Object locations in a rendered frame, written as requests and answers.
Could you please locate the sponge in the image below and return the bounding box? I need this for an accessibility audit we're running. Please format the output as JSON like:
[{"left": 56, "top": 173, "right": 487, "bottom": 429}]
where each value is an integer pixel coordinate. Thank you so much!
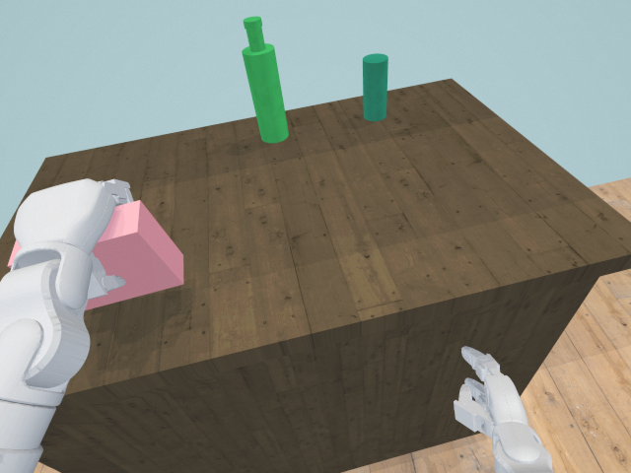
[{"left": 8, "top": 200, "right": 183, "bottom": 310}]

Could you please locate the robot left hand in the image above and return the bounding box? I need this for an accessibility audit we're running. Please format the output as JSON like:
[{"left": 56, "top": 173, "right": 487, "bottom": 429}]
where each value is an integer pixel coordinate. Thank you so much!
[{"left": 14, "top": 178, "right": 134, "bottom": 300}]

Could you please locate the robot right hand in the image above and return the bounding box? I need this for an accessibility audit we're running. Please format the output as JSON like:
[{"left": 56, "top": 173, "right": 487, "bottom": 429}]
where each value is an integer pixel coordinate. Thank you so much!
[{"left": 454, "top": 346, "right": 528, "bottom": 439}]

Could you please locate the robot left forearm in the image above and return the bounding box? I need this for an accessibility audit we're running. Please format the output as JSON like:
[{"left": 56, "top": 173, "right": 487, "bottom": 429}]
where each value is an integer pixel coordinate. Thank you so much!
[{"left": 0, "top": 241, "right": 93, "bottom": 473}]

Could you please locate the table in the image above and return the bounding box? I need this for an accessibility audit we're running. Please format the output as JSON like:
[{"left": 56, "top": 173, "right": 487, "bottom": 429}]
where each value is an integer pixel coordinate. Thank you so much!
[{"left": 0, "top": 79, "right": 631, "bottom": 473}]

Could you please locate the robot right forearm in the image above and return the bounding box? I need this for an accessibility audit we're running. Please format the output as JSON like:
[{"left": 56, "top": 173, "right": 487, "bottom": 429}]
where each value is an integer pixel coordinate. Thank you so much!
[{"left": 492, "top": 422, "right": 554, "bottom": 473}]

